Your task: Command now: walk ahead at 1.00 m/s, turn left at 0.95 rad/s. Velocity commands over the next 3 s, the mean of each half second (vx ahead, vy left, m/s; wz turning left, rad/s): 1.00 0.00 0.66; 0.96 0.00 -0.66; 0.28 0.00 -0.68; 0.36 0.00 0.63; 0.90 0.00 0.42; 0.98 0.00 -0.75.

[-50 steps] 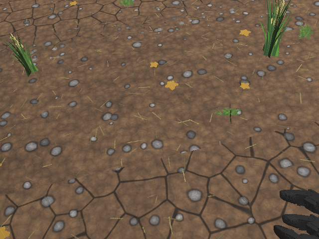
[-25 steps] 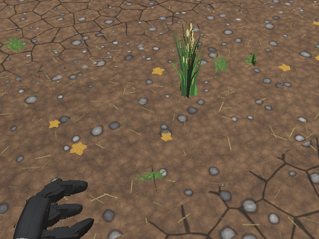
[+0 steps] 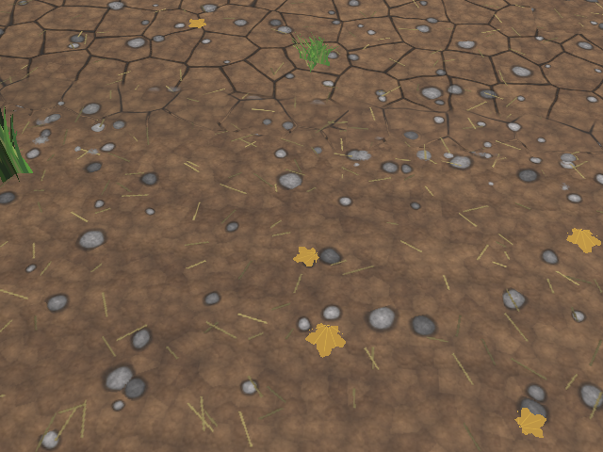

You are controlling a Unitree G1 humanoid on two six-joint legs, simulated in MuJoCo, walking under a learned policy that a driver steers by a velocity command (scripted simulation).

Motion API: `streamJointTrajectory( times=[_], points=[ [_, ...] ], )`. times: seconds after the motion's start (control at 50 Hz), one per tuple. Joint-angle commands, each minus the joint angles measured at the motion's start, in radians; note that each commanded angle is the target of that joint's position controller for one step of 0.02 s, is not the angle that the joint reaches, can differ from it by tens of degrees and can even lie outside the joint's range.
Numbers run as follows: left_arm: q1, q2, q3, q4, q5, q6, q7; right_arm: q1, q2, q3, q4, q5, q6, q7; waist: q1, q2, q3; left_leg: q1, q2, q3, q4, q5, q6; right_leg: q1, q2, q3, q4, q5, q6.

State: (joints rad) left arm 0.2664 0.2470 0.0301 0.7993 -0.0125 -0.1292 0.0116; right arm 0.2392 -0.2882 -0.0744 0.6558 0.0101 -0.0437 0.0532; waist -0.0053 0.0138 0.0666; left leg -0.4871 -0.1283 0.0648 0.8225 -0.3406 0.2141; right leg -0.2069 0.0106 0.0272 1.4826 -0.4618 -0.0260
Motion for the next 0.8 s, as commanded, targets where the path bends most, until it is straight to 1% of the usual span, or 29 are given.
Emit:
streamJointTrajectory(
  times=[0.02, 0.06, 0.08, 0.1, 0.14, 0.16, 0.18, 0.26, 0.28, 0.3, 0.32, 0.34, 0.36, 0.38, 0.4, 0.42, 0.44, 0.46, 0.5, 0.54, 0.58, 0.64, 0.68, 0.7, 0.72, 0.74, 0.76, 0.78, 0.8],
  points=[
    [-0.094, 0.147, 0.032, -0.191, -0.027, -0.06, -0.011, 0.083, -0.128, -0.035, -0.047, -0.012, -0.054, -0.002, 0.035, -0.113, -0.041, 0.456, 0.325, -0.863, -0.59, -0.206, 0.194, -0.61, -0.033, 0.151, -0.084, 0.073, -0.022],
    [-0.069, 0.142, 0.034, -0.172, 0.008, -0.023, -0.003, 0.029, -0.109, -0.024, -0.056, 0.007, -0.061, -0.022, 0.078, -0.117, 0.003, 0.257, 0.233, -0.699, -0.592, -0.061, 0.164, -0.484, -0.068, 0.154, -0.236, 0.137, 0.043],
    [-0.093, 0.143, 0.036, -0.181, 0.012, -0.012, 0.001, 0.036, -0.095, -0.017, -0.049, 0.014, -0.059, -0.034, 0.078, -0.094, 0.022, 0.197, 0.202, -0.63, -0.596, 0.004, 0.152, -0.45, -0.082, 0.135, -0.327, 0.153, 0.066],
    [-0.164, 0.13, 0.03, -0.205, 0.021, -0.007, 0.004, 0.054, -0.082, -0.011, -0.038, 0.021, -0.057, -0.048, 0.057, -0.085, 0.041, 0.134, 0.167, -0.557, -0.602, 0.088, 0.137, -0.407, -0.082, 0.103, -0.44, 0.195, 0.083],
    [-0.32, 0.059, 0.009, -0.266, 0.037, -0.006, -0.002, 0.078, -0.079, -0.009, -0.017, 0.031, -0.043, -0.072, -0.002, -0.045, 0.062, 0.02, 0.089, -0.432, -0.58, 0.2, 0.079, -0.294, -0.039, 0.03, -0.678, 0.403, 0.101],
    [-0.361, 0.025, 0.002, -0.286, 0.033, -0.004, -0.007, 0.09, -0.088, -0.013, -0.005, 0.032, -0.035, -0.076, -0.027, -0.014, 0.053, -0.022, 0.061, -0.398, -0.563, 0.193, 0.044, -0.216, -0.011, 0.005, -0.791, 0.494, 0.101],
    [-0.389, 0.018, 0.004, -0.303, 0.025, -0.005, -0.014, 0.12, -0.105, -0.02, 0.01, 0.033, -0.029, -0.076, -0.055, 0.006, 0.028, -0.04, 0.065, -0.41, -0.562, 0.162, 0.026, -0.143, 0.018, -0.008, -0.851, 0.567, 0.104],
    [-0.409, 0.123, 0.051, -0.335, -0.027, -0.017, -0.017, 0.162, -0.098, -0.029, 0.04, 0.048, -0.027, -0.079, -0.065, 0.092, -0.02, 0.199, 0.126, -0.537, -0.461, 0.112, -0.014, -0.112, 0.015, 0.09, -1.009, 0.537, 0.103],
    [-0.374, 0.153, 0.067, -0.33, -0.033, -0.024, -0.016, 0.153, -0.1, -0.033, 0.039, 0.044, -0.022, -0.082, -0.037, 0.104, -0.041, 0.261, 0.143, -0.549, -0.397, 0.215, -0.027, -0.085, 0.013, 0.091, -1.018, 0.489, 0.089],
    [-0.229, 0.191, 0.091, -0.294, -0.036, -0.027, -0.014, 0.132, -0.108, -0.035, 0.042, 0.023, -0.017, -0.08, 0.045, 0.118, -0.127, 0.335, 0.141, -0.501, -0.264, 0.445, -0.048, 0.017, 0.014, 0.046, -0.997, 0.467, 0.062],
    [-0.012, 0.216, 0.103, -0.251, -0.03, -0.022, -0.009, 0.097, -0.102, -0.025, 0.029, -0.008, -0.015, -0.069, 0.155, 0.138, -0.26, 0.297, 0.134, -0.437, -0.038, 0.6, -0.083, 0.242, -0.032, 0.033, -0.915, 0.434, 0.025],
    [0.231, 0.254, 0.099, -0.203, -0.015, -0.01, -0.002, 0.105, -0.007, 0.008, 0.005, -0.039, -0.02, -0.058, 0.214, 0.005, -0.42, 0.098, 0.096, -0.372, 0.349, 0.332, -0.105, 0.56, -0.162, 0.234, -0.836, 0.203, -0.025],
    [0.25, 0.306, 0.104, -0.135, 0.019, -0.015, -0.034, 0.35, 0.067, 0.034, 0.004, 0.054, -0.031, -0.05, 0.056, -0.623, -0.525, -0.216, -0.018, -0.295, 0.659, -0.177, -0.16, 0.728, -0.395, 0.94, -1.168, -0.253, -0.244],
    [0.184, 0.175, 0.079, -0.167, 0.01, -0.007, -0.04, 0.287, -0.02, 0.033, 0.031, 0.066, -0.028, -0.057, 0.1, -0.428, -0.361, -0.337, 0.078, -0.273, 0.695, -0.114, -0.144, 0.645, -0.354, 1.007, -1.243, -0.487, -0.237],
    [0.139, 0.116, 0.065, -0.161, 0.012, 0.006, -0.034, 0.118, -0.059, 0.032, -0.001, 0.044, -0.034, -0.049, 0.119, -0.234, -0.215, -0.355, 0.099, -0.233, 0.684, -0.066, -0.136, 0.504, -0.304, 0.827, -1.238, -0.355, -0.221],
    [0.12, 0.135, 0.064, -0.152, 0.019, 0.012, -0.037, -0.013, -0.053, 0.036, -0.033, 0.01, -0.05, -0.049, 0.109, -0.047, -0.121, -0.312, 0.12, -0.204, 0.621, -0.037, -0.133, 0.345, -0.245, 0.717, -1.245, -0.138, -0.207],
    [0.099, 0.141, 0.064, -0.144, 0.017, 0.01, -0.044, -0.092, -0.046, 0.034, -0.066, -0.019, -0.066, -0.051, 0.086, -0.005, -0.086, -0.281, 0.145, -0.206, 0.514, -0.023, -0.131, 0.257, -0.201, 0.643, -1.236, 0.008, -0.209],
    [0.083, 0.124, 0.055, -0.138, 0.019, 0.008, -0.043, -0.103, -0.028, 0.036, -0.08, -0.02, -0.075, -0.046, 0.048, -0.031, -0.074, -0.234, 0.168, -0.214, 0.432, -0.015, -0.133, 0.199, -0.161, 0.581, -1.243, 0.087, -0.209],
    [0.102, 0.077, 0.039, -0.113, -0.004, 0.009, -0.047, -0.114, -0.014, 0.045, -0.086, -0.021, -0.08, -0.046, 0.022, -0.074, -0.06, -0.186, 0.175, -0.201, 0.271, -0.027, -0.158, 0.147, -0.125, 0.523, -1.265, 0.188, -0.231],
    [0.104, 0.11, 0.045, -0.103, -0.024, 0.011, -0.032, -0.17, -0.003, 0.059, -0.115, -0.028, -0.089, -0.041, 0.009, -0.068, -0.015, -0.144, 0.183, -0.189, 0.074, -0.009, -0.189, 0.054, -0.148, 0.502, -1.291, 0.222, -0.252],
    [0.09, 0.162, 0.062, -0.109, -0.028, 0.018, -0.018, -0.243, -0.001, 0.068, -0.13, -0.024, -0.103, -0.027, 0.019, -0.065, 0.008, 0.022, 0.153, -0.162, -0.103, 0.168, -0.209, -0.092, -0.126, 0.445, -1.312, 0.219, -0.225],
    [0.136, 0.176, 0.066, -0.102, -0.039, 0.03, -0.011, -0.263, -0.047, 0.049, -0.127, -0.005, -0.105, -0.026, 0.024, -0.088, 0.01, 0.285, 0.122, -0.161, -0.214, 0.36, -0.232, -0.213, -0.124, 0.432, -1.324, 0.207, -0.184],
    [0.18, 0.155, 0.06, -0.085, -0.044, 0.039, -0.012, -0.256, -0.08, 0.028, -0.126, 0.004, -0.102, -0.039, 0.01, -0.082, 0.003, 0.351, 0.112, -0.157, -0.276, 0.289, -0.224, -0.164, -0.111, 0.424, -1.244, 0.232, -0.149],
    [0.186, 0.154, 0.058, -0.081, -0.041, 0.042, -0.014, -0.213, -0.103, 0.011, -0.121, 0.006, -0.103, -0.048, -0.025, -0.082, -0.026, 0.425, 0.102, -0.146, -0.309, 0.241, -0.211, -0.148, -0.086, 0.405, -1.149, 0.344, -0.125],
    [0.166, 0.147, 0.054, -0.088, -0.031, 0.042, -0.02, -0.096, -0.136, -0.009, -0.104, 0.007, -0.103, -0.058, -0.097, -0.063, -0.103, 0.581, 0.144, -0.17, -0.304, 0.217, -0.189, -0.194, -0.044, 0.355, -0.951, 0.437, -0.089],
    [0.136, 0.096, 0.034, -0.12, -0.007, 0.041, -0.021, 0.138, -0.202, -0.033, -0.074, 0.002, -0.094, -0.073, -0.202, 0.027, -0.275, 0.857, 0.323, -0.349, -0.298, 0.023, -0.124, -0.347, 0.007, 0.268, -0.615, 0.335, -0.051],
    [0.264, -0.001, -0.002, -0.157, -0.063, 0.032, -0.014, 0.224, -0.263, -0.041, -0.038, -0.013, -0.078, -0.061, -0.131, 0.363, -0.431, 1.037, 0.559, -0.861, -0.47, -0.376, 0.021, -0.587, 0.056, 0.165, -0.285, -0.074, -0.02],
    [0.223, 0.065, 0.007, -0.145, -0.082, 0.044, 0.004, 0.168, -0.189, -0.031, -0.042, -0.007, -0.073, -0.056, -0.133, 0.293, -0.294, 0.921, 0.555, -0.957, -0.538, -0.518, 0.009, -0.72, -0.025, 0.123, -0.13, -0.01, -0.014],
    [0.122, 0.101, 0.016, -0.153, -0.061, 0.051, 0.008, 0.138, -0.132, -0.018, -0.032, 0.002, -0.071, -0.059, -0.14, 0.186, -0.147, 0.807, 0.522, -0.798, -0.547, -0.38, -0.014, -0.77, -0.057, 0.093, -0.08, 0.066, -0.015]
  ],
)
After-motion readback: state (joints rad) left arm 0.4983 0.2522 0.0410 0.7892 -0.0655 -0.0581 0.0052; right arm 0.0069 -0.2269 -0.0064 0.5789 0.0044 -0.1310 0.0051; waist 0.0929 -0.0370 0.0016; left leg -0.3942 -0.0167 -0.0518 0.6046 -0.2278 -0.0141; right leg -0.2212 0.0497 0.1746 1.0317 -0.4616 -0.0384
